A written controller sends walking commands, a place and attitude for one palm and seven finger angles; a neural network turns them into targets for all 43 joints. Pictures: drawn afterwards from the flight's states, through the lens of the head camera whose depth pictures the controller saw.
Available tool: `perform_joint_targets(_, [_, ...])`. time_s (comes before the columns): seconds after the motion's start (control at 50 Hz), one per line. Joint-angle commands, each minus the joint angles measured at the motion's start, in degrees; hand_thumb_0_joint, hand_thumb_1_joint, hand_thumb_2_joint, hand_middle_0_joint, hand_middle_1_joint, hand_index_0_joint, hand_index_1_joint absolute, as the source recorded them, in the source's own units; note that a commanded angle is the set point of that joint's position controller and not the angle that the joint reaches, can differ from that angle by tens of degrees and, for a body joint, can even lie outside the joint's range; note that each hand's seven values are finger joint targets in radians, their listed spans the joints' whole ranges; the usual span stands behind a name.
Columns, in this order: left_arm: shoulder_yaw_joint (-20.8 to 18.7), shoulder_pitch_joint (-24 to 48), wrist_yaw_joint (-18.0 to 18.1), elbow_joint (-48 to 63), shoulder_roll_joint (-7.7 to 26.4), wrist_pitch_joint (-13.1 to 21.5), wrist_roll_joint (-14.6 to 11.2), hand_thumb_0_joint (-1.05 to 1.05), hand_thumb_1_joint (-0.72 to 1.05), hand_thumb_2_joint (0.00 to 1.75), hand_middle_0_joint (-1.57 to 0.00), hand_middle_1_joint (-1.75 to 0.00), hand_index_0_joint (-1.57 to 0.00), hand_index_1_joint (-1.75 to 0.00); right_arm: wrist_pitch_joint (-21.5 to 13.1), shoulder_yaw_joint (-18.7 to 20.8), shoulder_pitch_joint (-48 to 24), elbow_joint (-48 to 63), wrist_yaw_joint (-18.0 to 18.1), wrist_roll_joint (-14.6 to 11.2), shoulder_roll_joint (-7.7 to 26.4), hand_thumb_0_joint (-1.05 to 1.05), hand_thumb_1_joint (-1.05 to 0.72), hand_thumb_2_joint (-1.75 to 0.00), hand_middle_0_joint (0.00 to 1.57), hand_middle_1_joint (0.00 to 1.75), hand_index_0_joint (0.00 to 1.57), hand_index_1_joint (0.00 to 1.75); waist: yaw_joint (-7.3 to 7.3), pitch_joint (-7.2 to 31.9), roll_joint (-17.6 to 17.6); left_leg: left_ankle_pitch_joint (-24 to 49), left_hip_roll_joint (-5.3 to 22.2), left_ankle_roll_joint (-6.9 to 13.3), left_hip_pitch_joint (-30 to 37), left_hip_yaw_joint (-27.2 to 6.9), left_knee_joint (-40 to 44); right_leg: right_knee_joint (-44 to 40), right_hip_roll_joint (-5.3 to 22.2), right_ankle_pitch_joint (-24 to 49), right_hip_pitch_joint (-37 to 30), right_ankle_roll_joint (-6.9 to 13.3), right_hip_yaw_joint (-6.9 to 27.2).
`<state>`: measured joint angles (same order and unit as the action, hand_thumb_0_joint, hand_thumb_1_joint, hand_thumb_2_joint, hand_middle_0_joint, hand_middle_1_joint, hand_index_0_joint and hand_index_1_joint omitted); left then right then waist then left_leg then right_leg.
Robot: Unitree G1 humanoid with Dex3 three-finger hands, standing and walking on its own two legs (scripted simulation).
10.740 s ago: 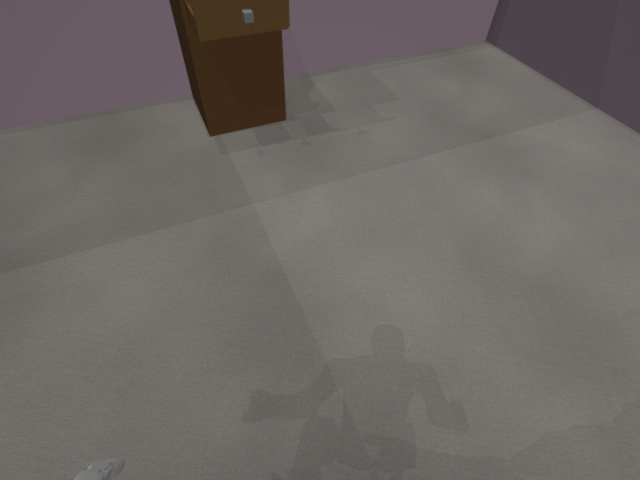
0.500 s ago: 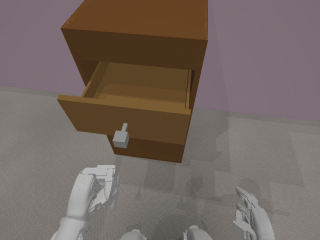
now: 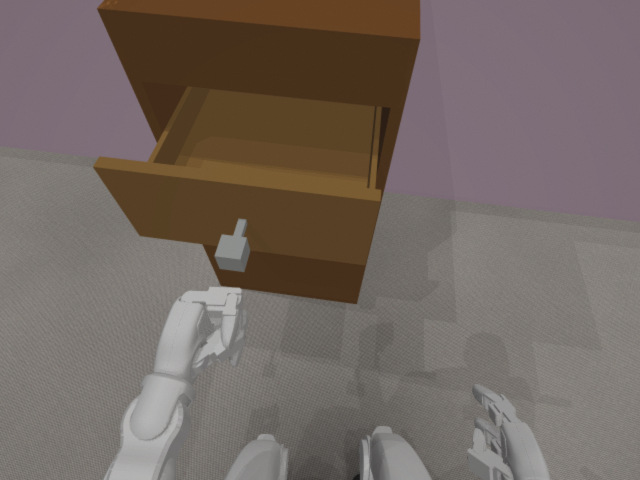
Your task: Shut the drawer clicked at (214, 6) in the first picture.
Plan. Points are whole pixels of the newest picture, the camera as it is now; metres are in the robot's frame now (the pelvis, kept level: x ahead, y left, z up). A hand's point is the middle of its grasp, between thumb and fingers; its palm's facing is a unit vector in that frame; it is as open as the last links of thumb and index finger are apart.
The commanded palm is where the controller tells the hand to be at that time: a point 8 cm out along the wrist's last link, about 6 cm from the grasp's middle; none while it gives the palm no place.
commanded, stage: bring the fist close to the handle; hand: left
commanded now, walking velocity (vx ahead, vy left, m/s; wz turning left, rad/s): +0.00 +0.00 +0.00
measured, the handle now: (236, 242) +0.44 +0.13 -0.01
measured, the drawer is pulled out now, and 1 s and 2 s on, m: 0.18 0.18 0.09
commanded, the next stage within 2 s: push the drawer shut in 0.90 s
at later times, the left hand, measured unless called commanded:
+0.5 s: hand (255, 316) +0.32 +0.09 -0.02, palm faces -0.18 -0.98 -0.03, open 3.2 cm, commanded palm +0.32 +0.15 -0.01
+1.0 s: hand (258, 307) +0.34 +0.09 -0.02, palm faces -0.17 -0.99 -0.04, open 3.2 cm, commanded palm +0.33 +0.15 -0.01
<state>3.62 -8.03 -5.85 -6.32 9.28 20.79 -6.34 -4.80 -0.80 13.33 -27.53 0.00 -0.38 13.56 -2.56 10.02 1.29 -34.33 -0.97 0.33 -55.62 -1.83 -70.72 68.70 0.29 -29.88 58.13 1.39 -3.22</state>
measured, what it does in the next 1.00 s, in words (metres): stands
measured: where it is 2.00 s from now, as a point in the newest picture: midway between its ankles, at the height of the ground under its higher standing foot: outside the picture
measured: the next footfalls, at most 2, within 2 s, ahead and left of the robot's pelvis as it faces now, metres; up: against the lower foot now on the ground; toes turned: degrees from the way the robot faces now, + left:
none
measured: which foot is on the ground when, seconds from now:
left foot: down 0.00-1.00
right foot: down 0.00-1.00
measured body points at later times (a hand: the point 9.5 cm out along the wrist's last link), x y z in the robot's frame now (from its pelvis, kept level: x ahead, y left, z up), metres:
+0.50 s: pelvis -0.01 +0.01 -0.03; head +0.10 +0.01 +0.40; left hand +0.33 +0.15 -0.01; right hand +0.15 -0.24 -0.14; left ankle +0.00 +0.12 -0.63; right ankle +0.03 -0.11 -0.63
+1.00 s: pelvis -0.01 +0.00 -0.03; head +0.11 +0.01 +0.40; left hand +0.34 +0.15 -0.02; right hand +0.13 -0.24 -0.14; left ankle +0.00 +0.12 -0.63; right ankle +0.03 -0.11 -0.63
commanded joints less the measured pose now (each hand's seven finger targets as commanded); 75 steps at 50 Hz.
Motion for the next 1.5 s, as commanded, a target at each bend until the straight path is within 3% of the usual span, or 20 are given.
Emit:
perform_joint_targets(0.0, [-2.4,11.6,0.1,10.0,2.5,5.1,-0.6,0.00,0.90,0.90,-1.40,-1.60,-1.40,-1.60,-2.5,3.1,-1.7,7.5,0.4,-0.1,7.3,0.00,-0.90,-0.90,0.20,0.30,0.20,0.30,-0.44,16.8,-0.6,16.4,-0.1,0.9,4.6,0.2,8.2,-8.4,0.4,13.1,-13.4,0.5,2.5])
perform_joint_targets(0.24, [-2.7,16.9,1.2,3.0,2.0,6.4,0.2,0.00,0.90,0.90,-1.40,-1.60,-1.40,-1.60,0.0,3.5,-0.7,6.0,-0.7,0.5,7.8,0.00,-0.90,-0.90,0.20,0.30,0.20,0.30,-0.75,21.1,-1.5,20.0,0.1,0.8,2.4,-0.2,5.2,-4.0,0.1,16.9,-10.7,0.7,2.1])
perform_joint_targets(0.4, [-3.7,26.7,1.6,-2.0,2.5,8.5,0.8,0.00,0.90,0.90,-1.40,-1.60,-1.40,-1.60,1.4,3.5,-0.9,4.5,-0.8,0.7,8.0,0.00,-0.90,-0.90,0.20,0.30,0.20,0.30,-1.99,20.4,-2.4,15.6,0.0,0.7,-1.3,-0.6,2.7,-2.2,0.1,12.5,-6.0,0.6,2.2])
perform_joint_targets(0.46, [-2.7,28.8,1.7,-3.2,1.4,9.2,1.2,0.00,0.90,0.90,-1.40,-1.60,-1.40,-1.60,1.7,3.6,-0.8,4.4,-0.9,0.8,8.1,0.00,-0.90,-0.90,0.20,0.30,0.20,0.30,-1.76,22.7,-0.3,16.8,0.1,0.6,0.2,-1.0,2.0,-0.8,0.0,12.4,-3.7,0.9,1.9])
perform_joint_targets(0.48, [-2.0,29.7,1.8,-4.6,0.6,9.2,1.3,0.00,0.90,0.90,-1.40,-1.60,-1.40,-1.60,1.9,3.7,-0.8,4.1,-1.0,0.8,8.2,0.00,-0.90,-0.90,0.20,0.30,0.20,0.30,-2.41,22.8,-0.4,16.8,0.2,0.6,0.3,-1.2,1.6,-0.6,0.1,12.2,-2.6,0.8,1.7])
perform_joint_targets(0.56, [-4.9,28.0,2.0,-1.4,3.4,8.4,0.6,0.00,0.90,0.90,-1.40,-1.60,-1.40,-1.60,2.7,3.8,-0.4,5.1,-1.1,0.7,8.4,0.00,-0.90,-0.90,0.20,0.30,0.20,0.30,-0.39,28.5,0.7,20.1,-0.1,0.5,2.0,-0.7,2.0,-0.3,0.1,15.7,-7.1,0.9,2.2])
perform_joint_targets(0.64, [-4.3,24.5,1.9,-1.5,2.9,6.9,0.2,0.00,0.90,0.90,-1.40,-1.60,-1.40,-1.60,3.5,3.6,-0.4,5.6,-1.2,0.4,8.1,0.00,-0.90,-0.90,0.20,0.30,0.20,0.30,-0.52,26.8,-1.4,20.0,-0.1,0.8,0.0,-0.6,2.5,-0.9,0.0,17.0,-9.2,0.9,2.4])
perform_joint_targets(0.68, [-1.9,27.2,1.9,-2.5,0.5,6.7,0.4,0.00,0.90,0.90,-1.40,-1.60,-1.40,-1.60,3.8,3.6,-0.4,5.1,-1.1,0.2,8.0,0.00,-0.90,-0.90,0.20,0.30,0.20,0.30,-2.44,23.5,-3.0,17.3,0.2,0.9,-0.7,-0.7,2.5,-1.9,0.0,14.6,-6.9,0.4,2.2])
perform_joint_targets(0.74, [-3.4,29.9,2.4,-3.6,2.6,7.2,0.7,0.00,0.90,0.90,-1.40,-1.60,-1.40,-1.60,3.6,3.4,-0.3,4.8,-0.7,0.3,8.2,0.00,-0.90,-0.90,0.20,0.30,0.20,0.30,-2.52,20.9,-3.1,13.5,-0.1,1.2,-3.1,-0.5,2.5,-2.8,0.0,10.8,-6.4,0.6,2.6])
perform_joint_targets(0.78, [-4.8,30.1,2.6,-3.6,3.5,8.1,0.7,0.00,0.90,0.90,-1.40,-1.60,-1.40,-1.60,3.4,3.5,-0.6,4.6,-0.6,0.5,8.1,0.00,-0.90,-0.90,0.20,0.30,0.20,0.30,-1.64,22.8,-2.0,13.2,-0.3,1.0,-2.5,-0.2,2.5,-2.7,0.2,10.3,-6.8,0.6,2.9])
perform_joint_targets(0.92, [-4.1,30.3,2.2,-5.8,2.7,8.8,0.7,0.00,0.90,0.90,-1.40,-1.60,-1.40,-1.60,3.5,3.4,-0.5,4.3,-0.9,0.4,8.2,0.00,-0.90,-0.90,0.20,0.30,0.20,0.30,-1.99,22.6,-1.5,14.3,-0.2,0.9,-2.2,-0.2,2.6,-2.5,0.1,11.6,-6.7,0.7,2.7])
perform_joint_targets(0.98, [-4.7,31.3,1.9,-4.8,3.6,8.6,0.5,0.00,0.90,0.90,-1.40,-1.60,-1.40,-1.60,3.7,3.5,-0.3,4.5,-0.8,0.5,8.2,0.00,-0.90,-0.90,0.20,0.30,0.20,0.30,-1.58,24.6,0.1,15.7,-0.3,1.0,-1.5,0.2,2.3,-2.2,0.1,13.4,-7.9,0.7,3.1])
perform_joint_targets(1.04, [-4.5,34.3,1.9,-6.3,3.6,8.3,0.3,0.00,0.90,0.90,-1.40,-1.60,-1.40,-1.60,3.7,3.4,0.1,4.0,-0.5,0.4,8.4,0.00,-0.90,-0.90,0.20,0.30,0.20,0.30,-3.06,23.6,-1.9,16.1,-0.2,1.3,-2.2,-0.1,1.6,-2.2,-0.1,14.1,-7.3,0.5,3.0])
perform_joint_targets(1.14, [-7.1,40.0,1.9,-9.3,5.8,8.8,0.1,0.00,0.90,0.90,-1.40,-1.60,-1.40,-1.60,3.4,3.3,0.7,2.6,-0.1,0.6,8.6,0.00,-0.90,-0.90,0.20,0.30,0.20,0.30,-3.11,24.0,-0.4,15.5,-0.3,1.1,-3.0,0.1,1.3,-2.0,-0.1,13.4,-7.1,0.6,3.1])
perform_joint_targets(1.18, [-6.7,39.6,1.5,-10.1,4.7,8.8,0.2,0.00,0.90,0.90,-1.40,-1.60,-1.40,-1.60,3.5,3.5,1.0,2.4,-0.3,0.7,8.6,0.00,-0.90,-0.90,0.20,0.30,0.20,0.30,-2.90,26.7,0.5,18.1,-0.2,0.8,-0.6,-0.1,1.3,-1.4,-0.1,15.6,-6.8,0.6,2.9])
perform_joint_targets(1.2, [-5.5,41.3,1.3,-10.4,3.4,8.6,-0.2,0.00,0.90,0.90,-1.40,-1.60,-1.40,-1.60,3.6,3.5,1.0,2.2,-0.4,0.6,8.5,0.00,-0.90,-0.90,0.20,0.30,0.20,0.30,-3.71,25.7,0.4,17.7,-0.2,0.9,-0.8,-0.1,1.4,-1.7,0.0,15.3,-6.4,0.5,2.7])
perform_joint_targets(1.24, [-7.5,44.5,1.6,-12.3,6.0,8.6,0.0,0.00,0.90,0.90,-1.40,-1.60,-1.40,-1.60,3.7,3.4,1.5,1.5,-0.1,0.6,8.8,0.00,-0.90,-0.90,0.20,0.30,0.20,0.30,-4.43,24.7,-1.1,16.6,-0.1,1.1,-2.5,-0.3,0.8,-1.6,-0.2,14.5,-5.9,0.4,2.8])
perform_joint_targets(1.26, [-7.6,46.4,1.7,-11.9,6.0,8.8,0.3,0.00,0.90,0.90,-1.40,-1.60,-1.40,-1.60,3.8,3.5,1.6,1.3,-0.1,0.7,8.8,0.00,-0.90,-0.90,0.20,0.30,0.20,0.30,-4.37,25.5,0.6,16.6,-0.1,1.0,-1.6,-0.3,1.0,-1.6,-0.1,14.2,-5.2,0.4,2.8])
perform_joint_targets(1.46, [-8.3,61.4,3.6,-21.1,6.8,9.0,2.2,0.00,0.90,0.90,-1.40,-1.60,-1.40,-1.60,4.4,3.3,3.3,-1.1,0.0,1.1,9.4,0.00,-0.90,-0.90,0.20,0.30,0.20,0.30,-6.52,25.7,2.6,11.8,-0.2,0.7,-0.3,-1.8,2.1,-1.9,-0.3,7.5,0.1,0.5,1.7])
perform_joint_targets(1.48, [-7.4,61.7,3.7,-23.2,5.4,8.8,2.2,0.00,0.90,0.90,-1.40,-1.60,-1.40,-1.60,4.5,3.2,3.4,-1.3,-0.1,1.1,9.3,0.00,-0.90,-0.90,0.20,0.30,0.20,0.30,-6.88,25.2,2.6,11.0,-0.3,0.7,-0.6,-1.7,2.2,-2.3,-0.4,6.8,0.3,0.5,1.8])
